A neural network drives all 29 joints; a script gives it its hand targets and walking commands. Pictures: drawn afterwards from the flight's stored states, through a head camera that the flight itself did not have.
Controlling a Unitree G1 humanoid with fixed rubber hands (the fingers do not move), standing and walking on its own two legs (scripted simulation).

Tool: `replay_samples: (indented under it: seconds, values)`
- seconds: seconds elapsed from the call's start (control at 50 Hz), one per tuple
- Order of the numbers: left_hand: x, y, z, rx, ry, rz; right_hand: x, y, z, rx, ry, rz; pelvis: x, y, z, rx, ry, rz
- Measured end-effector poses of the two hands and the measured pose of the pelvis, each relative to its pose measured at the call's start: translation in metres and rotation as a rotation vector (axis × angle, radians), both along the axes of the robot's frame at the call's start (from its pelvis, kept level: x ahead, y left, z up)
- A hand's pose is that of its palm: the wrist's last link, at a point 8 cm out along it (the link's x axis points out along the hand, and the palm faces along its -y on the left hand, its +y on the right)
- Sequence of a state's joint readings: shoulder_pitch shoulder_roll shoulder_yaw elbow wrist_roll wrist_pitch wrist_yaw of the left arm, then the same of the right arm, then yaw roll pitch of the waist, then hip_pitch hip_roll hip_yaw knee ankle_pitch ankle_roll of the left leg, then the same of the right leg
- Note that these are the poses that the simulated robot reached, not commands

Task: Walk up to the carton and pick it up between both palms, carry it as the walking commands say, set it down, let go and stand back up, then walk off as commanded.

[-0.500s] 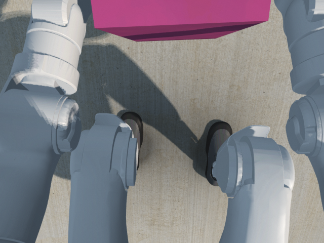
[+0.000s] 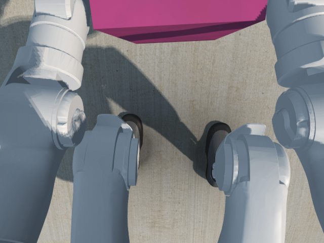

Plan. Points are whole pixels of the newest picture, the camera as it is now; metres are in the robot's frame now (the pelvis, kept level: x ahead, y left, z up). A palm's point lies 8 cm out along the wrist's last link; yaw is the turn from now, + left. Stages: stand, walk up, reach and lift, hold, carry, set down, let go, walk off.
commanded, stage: reach and lift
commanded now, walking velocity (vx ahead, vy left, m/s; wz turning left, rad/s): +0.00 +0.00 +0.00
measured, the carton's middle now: out of the picture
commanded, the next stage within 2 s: none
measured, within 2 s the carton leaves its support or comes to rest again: leaves its support in 0.48 s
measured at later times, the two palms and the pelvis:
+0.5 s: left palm out of the picture +0.57 +0.17 -0.16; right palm out of the picture +0.58 -0.12 -0.16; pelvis +0.00 +0.00 +0.00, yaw +0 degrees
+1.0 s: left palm out of the picture +0.56 +0.17 -0.10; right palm out of the picture +0.59 -0.12 -0.10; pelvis -0.01 +0.00 +0.04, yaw -1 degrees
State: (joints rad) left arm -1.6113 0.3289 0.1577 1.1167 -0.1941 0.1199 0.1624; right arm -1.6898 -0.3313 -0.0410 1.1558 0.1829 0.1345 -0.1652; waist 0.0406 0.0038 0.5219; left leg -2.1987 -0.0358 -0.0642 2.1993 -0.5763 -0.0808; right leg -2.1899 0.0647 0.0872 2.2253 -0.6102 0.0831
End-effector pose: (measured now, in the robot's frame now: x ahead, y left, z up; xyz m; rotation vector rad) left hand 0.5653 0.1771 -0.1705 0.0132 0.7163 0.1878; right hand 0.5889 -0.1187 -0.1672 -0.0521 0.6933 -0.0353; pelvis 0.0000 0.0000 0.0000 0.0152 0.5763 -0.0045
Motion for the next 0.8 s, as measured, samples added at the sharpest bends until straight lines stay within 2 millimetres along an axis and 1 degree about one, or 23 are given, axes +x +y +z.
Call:
replay_samples:
  seconds: [0.1,0.2,0.32,0.42,0.56,0.62,0.72,0.8]
  values:
    - [0.002,-0.001,0.0,-0.013,0.011,-0.017,0.001,0.001,0.0,0.014,0.013,0.011,0.003,-0.001,-0.007,0.001,-0.018,-0.001]
    - [0.001,0.0,-0.001,-0.027,0.006,-0.014,0.0,0.001,-0.001,0.027,0.011,0.009,0.004,-0.002,-0.009,0.001,-0.021,-0.004]
    - [0.0,-0.002,0.0,-0.018,0.012,0.017,-0.001,0.001,-0.002,0.042,0.013,-0.012,0.004,-0.002,-0.006,0.0,-0.012,-0.003]
    - [0.002,-0.003,0.002,-0.009,0.02,-0.001,-0.003,0.001,0.001,0.02,0.015,-0.026,0.004,-0.001,-0.001,0.001,-0.001,-0.003]
    - [-0.001,-0.002,0.016,0.005,0.017,-0.009,-0.005,0.002,0.013,0.026,0.01,-0.025,0.002,-0.001,0.007,-0.004,-0.001,-0.004]
    - [-0.002,-0.001,0.021,-0.006,0.019,0.002,-0.005,0.003,0.022,0.016,0.012,-0.018,0.0,-0.001,0.013,-0.005,0.003,-0.003]
    - [-0.003,-0.001,0.039,-0.006,-0.006,0.003,-0.001,0.004,0.046,0.016,-0.013,-0.017,-0.004,-0.001,0.022,-0.011,-0.006,-0.001]
    - [-0.002,-0.003,0.047,-0.022,0.008,0.01,0.001,0.002,0.057,0.001,0.0,-0.017,-0.006,-0.001,0.029,-0.017,-0.007,0.001]
